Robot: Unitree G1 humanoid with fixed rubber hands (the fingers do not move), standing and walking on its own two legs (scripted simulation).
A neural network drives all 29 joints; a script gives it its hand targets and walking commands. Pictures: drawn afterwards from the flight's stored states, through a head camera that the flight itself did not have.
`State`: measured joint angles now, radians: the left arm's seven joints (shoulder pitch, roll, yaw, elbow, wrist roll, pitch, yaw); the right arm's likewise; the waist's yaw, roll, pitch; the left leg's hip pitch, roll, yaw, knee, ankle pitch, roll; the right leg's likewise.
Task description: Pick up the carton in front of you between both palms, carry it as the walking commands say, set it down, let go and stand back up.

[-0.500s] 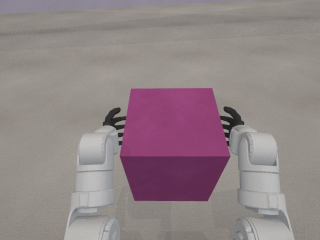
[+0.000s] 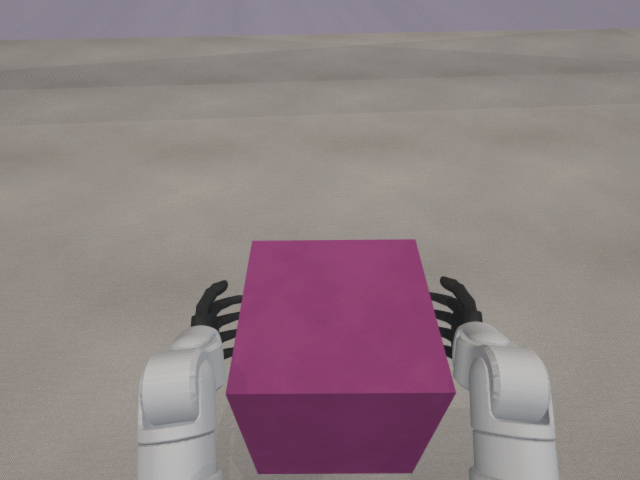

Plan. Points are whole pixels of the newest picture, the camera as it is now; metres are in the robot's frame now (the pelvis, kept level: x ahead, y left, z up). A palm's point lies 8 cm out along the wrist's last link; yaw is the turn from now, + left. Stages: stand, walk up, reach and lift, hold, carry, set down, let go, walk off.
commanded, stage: carry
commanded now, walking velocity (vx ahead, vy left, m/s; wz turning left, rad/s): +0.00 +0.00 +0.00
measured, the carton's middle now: (334, 360) +0.28 +0.01 +0.01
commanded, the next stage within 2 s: hold in 1.60 s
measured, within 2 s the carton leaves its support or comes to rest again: neither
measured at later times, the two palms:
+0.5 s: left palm (237, 263) +0.37 +0.14 +0.09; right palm (459, 264) +0.38 -0.16 +0.09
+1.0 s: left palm (236, 292) +0.35 +0.14 +0.07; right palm (458, 292) +0.35 -0.16 +0.07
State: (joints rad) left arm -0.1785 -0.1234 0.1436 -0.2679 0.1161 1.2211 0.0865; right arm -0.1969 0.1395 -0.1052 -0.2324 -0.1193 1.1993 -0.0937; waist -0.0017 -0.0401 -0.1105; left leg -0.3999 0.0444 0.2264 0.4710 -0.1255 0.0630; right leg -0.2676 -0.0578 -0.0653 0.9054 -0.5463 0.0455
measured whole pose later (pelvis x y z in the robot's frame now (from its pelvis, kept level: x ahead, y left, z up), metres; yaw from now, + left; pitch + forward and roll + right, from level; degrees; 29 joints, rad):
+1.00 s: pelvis +0.09 -0.02 +0.00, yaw +1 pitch +2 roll +0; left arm -0.12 -0.13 0.10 -0.07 0.18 1.01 0.04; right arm -0.12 0.13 -0.10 -0.07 -0.18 1.00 -0.04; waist 0.00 0.00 -0.16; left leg -0.26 0.07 0.19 0.52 -0.29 0.01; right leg -0.25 -0.06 -0.16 0.52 -0.29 -0.01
